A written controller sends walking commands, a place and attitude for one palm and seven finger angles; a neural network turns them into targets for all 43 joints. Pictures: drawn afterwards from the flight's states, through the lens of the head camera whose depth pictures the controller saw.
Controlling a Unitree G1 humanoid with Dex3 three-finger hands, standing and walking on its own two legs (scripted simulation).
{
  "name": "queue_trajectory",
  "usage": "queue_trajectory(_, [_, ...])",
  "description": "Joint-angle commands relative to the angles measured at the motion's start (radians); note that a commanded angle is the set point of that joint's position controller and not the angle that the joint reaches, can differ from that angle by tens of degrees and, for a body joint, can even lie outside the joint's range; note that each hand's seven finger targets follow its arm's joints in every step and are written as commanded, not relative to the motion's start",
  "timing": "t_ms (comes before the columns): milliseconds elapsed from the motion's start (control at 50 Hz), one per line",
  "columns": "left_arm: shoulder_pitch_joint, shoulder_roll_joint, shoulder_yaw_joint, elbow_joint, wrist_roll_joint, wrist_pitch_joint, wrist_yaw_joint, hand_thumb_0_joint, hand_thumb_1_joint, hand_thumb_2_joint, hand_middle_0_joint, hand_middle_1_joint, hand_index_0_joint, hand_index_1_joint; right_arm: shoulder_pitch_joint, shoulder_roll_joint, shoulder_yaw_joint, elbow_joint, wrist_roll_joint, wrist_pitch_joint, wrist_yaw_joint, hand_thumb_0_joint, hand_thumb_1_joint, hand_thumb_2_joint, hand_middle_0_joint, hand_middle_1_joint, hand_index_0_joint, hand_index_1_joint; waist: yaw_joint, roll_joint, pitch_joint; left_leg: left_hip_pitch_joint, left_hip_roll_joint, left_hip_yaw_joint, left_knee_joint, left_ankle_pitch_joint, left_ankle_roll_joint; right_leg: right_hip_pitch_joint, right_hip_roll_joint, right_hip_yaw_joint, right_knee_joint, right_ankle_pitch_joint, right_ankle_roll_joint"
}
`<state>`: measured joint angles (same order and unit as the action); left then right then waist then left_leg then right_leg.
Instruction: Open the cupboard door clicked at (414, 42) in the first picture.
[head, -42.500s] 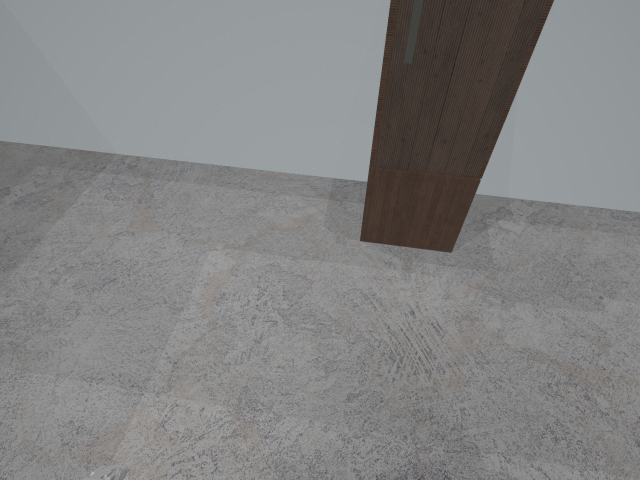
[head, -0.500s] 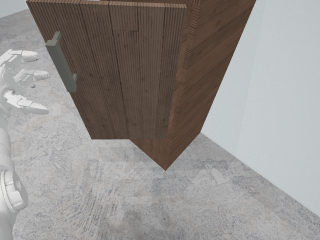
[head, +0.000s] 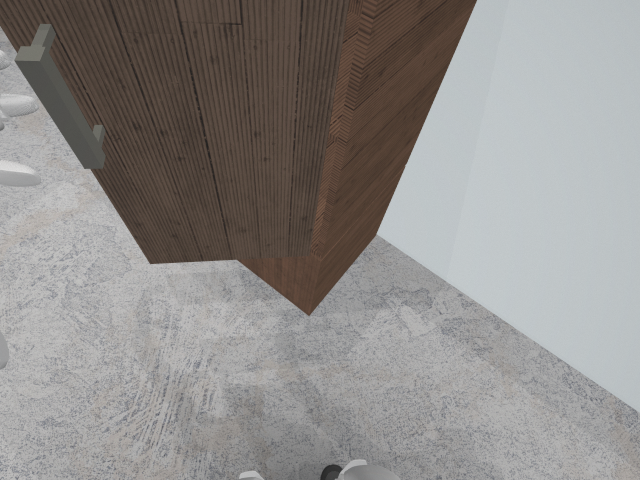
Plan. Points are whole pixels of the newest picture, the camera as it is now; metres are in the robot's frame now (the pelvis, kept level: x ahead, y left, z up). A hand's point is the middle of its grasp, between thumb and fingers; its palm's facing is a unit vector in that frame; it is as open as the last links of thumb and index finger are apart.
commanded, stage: move the hooked fingers beside the handle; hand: left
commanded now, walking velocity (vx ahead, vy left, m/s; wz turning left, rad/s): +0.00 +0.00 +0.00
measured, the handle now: (71, 103) +0.52 +0.26 +0.13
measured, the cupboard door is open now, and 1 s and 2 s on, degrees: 44 44 44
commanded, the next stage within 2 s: slide the fingers in behind the handle in 0.64 s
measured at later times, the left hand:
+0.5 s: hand (8, 126) +0.49 +0.31 +0.13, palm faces +0.03 -1.00 +0.01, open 14.0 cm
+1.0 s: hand (26, 135) +0.47 +0.29 +0.14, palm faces +0.03 -1.00 +0.00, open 14.0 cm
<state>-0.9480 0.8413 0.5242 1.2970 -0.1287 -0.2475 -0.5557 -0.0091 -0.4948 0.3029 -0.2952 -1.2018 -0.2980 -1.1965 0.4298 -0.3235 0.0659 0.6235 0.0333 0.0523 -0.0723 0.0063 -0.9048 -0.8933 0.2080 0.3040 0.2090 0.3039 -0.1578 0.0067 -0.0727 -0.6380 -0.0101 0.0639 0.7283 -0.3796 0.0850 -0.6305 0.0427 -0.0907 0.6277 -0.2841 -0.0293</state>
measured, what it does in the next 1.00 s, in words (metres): stands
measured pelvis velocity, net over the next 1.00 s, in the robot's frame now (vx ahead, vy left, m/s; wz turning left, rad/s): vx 0.01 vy -0.01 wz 0.01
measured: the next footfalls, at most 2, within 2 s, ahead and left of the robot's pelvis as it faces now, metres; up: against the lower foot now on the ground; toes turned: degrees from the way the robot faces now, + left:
none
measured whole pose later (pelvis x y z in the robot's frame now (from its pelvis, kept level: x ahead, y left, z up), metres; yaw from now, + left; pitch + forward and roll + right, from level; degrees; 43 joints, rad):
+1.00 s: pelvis +0.01 -0.01 +0.00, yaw +1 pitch +16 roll -3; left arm -0.88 0.74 0.47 1.19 -0.17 -0.23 -0.53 -0.01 -0.50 0.30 -0.29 -1.20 -0.30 -1.20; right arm 0.40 -0.31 0.06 0.60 0.04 0.09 -0.05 0.01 -0.91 -0.89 0.21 0.30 0.21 0.30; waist -0.12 0.02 -0.09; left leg -0.62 -0.01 0.05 0.74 -0.40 0.07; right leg -0.61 0.05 -0.10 0.64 -0.31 -0.04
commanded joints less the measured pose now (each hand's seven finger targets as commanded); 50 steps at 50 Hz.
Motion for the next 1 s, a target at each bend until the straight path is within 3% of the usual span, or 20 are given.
queue_trajectory(0, [-0.363,0.324,0.039,-0.236,-0.039,-0.064,-0.021,0.0,-0.5,0.3,-0.3,-1.2,-0.3,-1.2,0.142,-0.194,-0.076,-0.064,-0.004,0.004,-0.007,0.0,-0.9,-0.9,0.2,0.3,0.2,0.3,0.031,0.191,-0.443,0.366,0.05,-0.145,-0.043,0.604,-0.087,0.111,0.007,0.066,-0.01,0.297,0.001])
queue_trajectory(100, [-0.372,0.347,0.055,-0.233,-0.045,-0.047,-0.021,0.0,-0.5,0.3,-0.3,-1.2,-0.3,-1.2,0.146,-0.198,-0.077,-0.066,-0.004,0.017,-0.005,0.0,-0.9,-0.9,0.2,0.3,0.2,0.3,0.019,0.147,-0.409,0.328,0.049,-0.144,-0.039,0.571,-0.076,0.103,0.011,0.066,-0.013,0.293,0.004])
queue_trajectory(200, [-0.422,0.365,0.057,-0.277,-0.027,-0.059,-0.006,0.0,-0.5,0.3,-0.3,-1.2,-0.3,-1.2,0.151,-0.193,-0.076,-0.064,-0.008,0.022,-0.004,0.0,-0.9,-0.9,0.2,0.3,0.2,0.3,0.016,0.232,-0.435,0.374,0.053,-0.156,-0.026,0.597,-0.089,0.065,0.014,0.06,-0.003,0.271,0.001])
queue_trajectory(300, [-0.383,0.337,0.054,-0.26,-0.049,-0.05,-0.02,0.0,-0.5,0.3,-0.3,-1.2,-0.3,-1.2,0.156,-0.192,-0.077,-0.061,-0.007,0.025,-0.001,0.0,-0.9,-0.9,0.2,0.3,0.2,0.3,0.016,0.195,-0.467,0.385,0.057,-0.153,-0.012,0.673,-0.086,0.092,0.016,0.062,0.001,0.334,0.005])
queue_trajectory(360, [-0.346,0.318,0.035,-0.252,-0.035,-0.033,-0.021,0.0,-0.5,0.3,-0.3,-1.2,-0.3,-1.2,0.152,-0.186,-0.076,-0.069,-0.005,0.031,0.005,0.0,-0.9,-0.9,0.2,0.3,0.2,0.3,0.022,0.196,-0.427,0.372,0.056,-0.155,-0.013,0.69,-0.086,0.076,0.016,0.055,0.001,0.33,0.005])
queue_trajectory(400, [-0.337,0.312,0.042,-0.296,-0.048,-0.039,-0.019,0.0,-0.5,0.3,-0.3,-1.2,-0.3,-1.2,0.151,-0.186,-0.079,-0.076,-0.007,0.033,0.008,0.0,-0.9,-0.9,0.2,0.3,0.2,0.3,0.035,0.232,-0.465,0.427,0.062,-0.161,-0.008,0.763,-0.098,0.067,0.018,0.054,0.006,0.337,0.003])
queue_trajectory(460, [-0.317,0.271,0.024,-0.282,-0.053,-0.037,-0.01,0.0,-0.5,0.3,-0.3,-1.2,-0.3,-1.2,0.145,-0.182,-0.081,-0.079,-0.004,0.035,0.013,0.0,-0.9,-0.9,0.2,0.3,0.2,0.3,0.026,0.177,-0.42,0.405,0.064,-0.163,-0.016,0.723,-0.092,0.059,0.019,0.05,-0.003,0.315,0.005])
queue_trajectory(480, [-0.345,0.25,0.008,-0.299,-0.064,-0.041,-0.009,0.0,-0.5,0.3,-0.3,-1.2,-0.3,-1.2,0.139,-0.183,-0.078,-0.081,-0.004,0.035,0.011,0.0,-0.9,-0.9,0.2,0.3,0.2,0.3,0.022,0.199,-0.417,0.413,0.063,-0.161,-0.015,0.733,-0.095,0.054,0.019,0.052,0.0,0.323,0.001])
queue_trajectory(500, [-0.363,0.286,0.038,-0.323,-0.06,-0.045,-0.001,0.0,-0.5,0.3,-0.3,-1.2,-0.3,-1.2,0.146,-0.186,-0.083,-0.076,-0.007,0.035,0.011,0.0,-0.9,-0.9,0.2,0.3,0.2,0.3,0.025,0.187,-0.443,0.431,0.066,-0.172,-0.016,0.746,-0.099,0.06,0.019,0.051,0.002,0.322,0.004])
queue_trajectory(560, [-0.362,0.255,0.012,-0.309,-0.051,-0.043,0.01,0.0,-0.5,0.3,-0.3,-1.2,-0.3,-1.2,0.137,-0.18,-0.08,-0.074,-0.005,0.034,0.013,0.0,-0.9,-0.9,0.2,0.3,0.2,0.3,0.018,0.184,-0.42,0.401,0.06,-0.16,-0.019,0.694,-0.092,0.072,0.017,0.055,-0.003,0.318,0.004])
queue_trajectory(600, [-0.339,0.275,0.036,-0.325,-0.057,-0.049,0.014,0.0,-0.5,0.3,-0.3,-1.2,-0.3,-1.2,0.136,-0.18,-0.081,-0.079,-0.006,0.034,0.013,0.0,-0.9,-0.9,0.2,0.3,0.2,0.3,0.034,0.196,-0.468,0.425,0.06,-0.159,-0.013,0.743,-0.095,0.098,0.016,0.06,0.004,0.353,0.003])
queue_trajectory(620, [-0.321,0.31,0.069,-0.313,-0.055,-0.047,0.018,0.0,-0.5,0.3,-0.3,-1.2,-0.3,-1.2,0.136,-0.182,-0.084,-0.078,-0.007,0.031,0.012,0.0,-0.9,-0.9,0.2,0.3,0.2,0.3,0.04,0.171,-0.455,0.398,0.058,-0.154,-0.015,0.724,-0.091,0.121,0.014,0.06,0.004,0.366,0.003])
queue_trajectory(680, [-0.339,0.289,0.039,-0.296,-0.052,-0.045,0.014,0.0,-0.5,0.3,-0.3,-1.2,-0.3,-1.2,0.122,-0.18,-0.076,-0.084,-0.001,0.035,0.01,0.0,-0.9,-0.9,0.2,0.3,0.2,0.3,0.031,0.17,-0.41,0.354,0.05,-0.144,-0.021,0.677,-0.082,0.128,0.012,0.065,0.003,0.368,0.002])
queue_trajectory(720, [-0.323,0.315,0.061,-0.333,-0.048,-0.056,0.015,0.0,-0.5,0.3,-0.3,-1.2,-0.3,-1.2,0.123,-0.179,-0.081,-0.089,-0.004,0.033,0.012,0.0,-0.9,-0.9,0.2,0.3,0.2,0.3,0.046,0.198,-0.463,0.39,0.051,-0.148,-0.019,0.7,-0.087,0.142,0.012,0.066,0.006,0.373,0.003])
queue_trajectory(780, [-0.307,0.207,-0.003,-0.341,-0.079,-0.06,0.0,0.0,-0.5,0.3,-0.3,-1.2,-0.3,-1.2,0.112,-0.172,-0.078,-0.095,0.001,0.03,0.014,0.0,-0.9,-0.9,0.2,0.3,0.2,0.3,0.03,0.168,-0.438,0.4,0.055,-0.143,-0.021,0.709,-0.083,0.128,0.015,0.062,0.0,0.375,0.003])
queue_trajectory(800, [-0.29,0.243,0.029,-0.319,-0.08,-0.054,0.0,0.0,-0.5,0.3,-0.3,-1.2,-0.3,-1.2,0.111,-0.176,-0.081,-0.091,0.002,0.03,0.014,0.0,-0.9,-0.9,0.2,0.3,0.2,0.3,0.044,0.171,-0.425,0.381,0.054,-0.144,-0.023,0.677,-0.082,0.129,0.013,0.064,-0.003,0.36,0.004])
queue_trajectory(840, [-0.323,0.188,-0.028,-0.295,-0.077,-0.038,-0.002,0.0,-0.5,0.3,-0.3,-1.2,-0.3,-1.2,0.101,-0.173,-0.077,-0.088,0.006,0.029,0.011,0.0,-0.9,-0.9,0.2,0.3,0.2,0.3,0.017,0.14,-0.367,0.339,0.049,-0.139,-0.036,0.582,-0.071,0.11,0.011,0.063,-0.013,0.325,0.007])
queue_trajectory(880, [-0.325,0.19,-0.025,-0.325,-0.071,-0.04,0.013,0.0,-0.5,0.3,-0.3,-1.2,-0.3,-1.2,0.1,-0.174,-0.077,-0.093,0.005,0.024,0.008,0.0,-0.9,-0.9,0.2,0.3,0.2,0.3,0.03,0.192,-0.389,0.363,0.047,-0.142,-0.038,0.589,-0.076,0.104,0.008,0.063,-0.008,0.308,-0.002])
queue_trajectory(960, [-0.364,0.184,-0.026,-0.319,-0.069,-0.046,0.046,0.0,-0.5,0.3,-0.3,-1.2,-0.3,-1.2,0.1,-0.172,-0.076,-0.08,0.003,0.014,0.007,0.0,-0.9,-0.9,0.2,0.3,0.2,0.3,0.013,0.129,-0.386,0.326,0.045,-0.139,-0.044,0.492,-0.064,0.124,0.006,0.069,-0.015,0.292,0.003])
queue_trajectory(980, [-0.393,0.187,-0.025,-0.348,-0.073,-0.057,0.05,0.0,-0.5,0.3,-0.3,-1.2,-0.3,-1.2,0.098,-0.172,-0.075,-0.08,0.002,0.011,0.005,0.0,-0.9,-0.9,0.2,0.3,0.2,0.3,0.016,0.154,-0.406,0.343,0.044,-0.141,-0.043,0.519,-0.067,0.133,0.005,0.071,-0.011,0.307,-0.001])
